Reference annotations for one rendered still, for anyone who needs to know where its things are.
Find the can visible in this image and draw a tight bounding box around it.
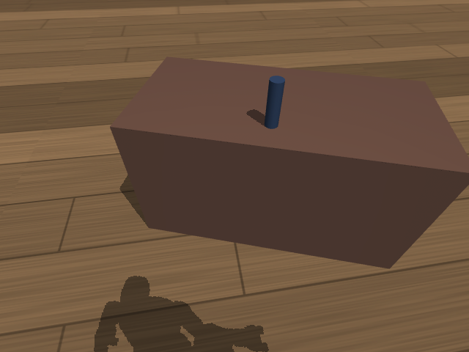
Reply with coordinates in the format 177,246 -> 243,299
265,76 -> 285,129

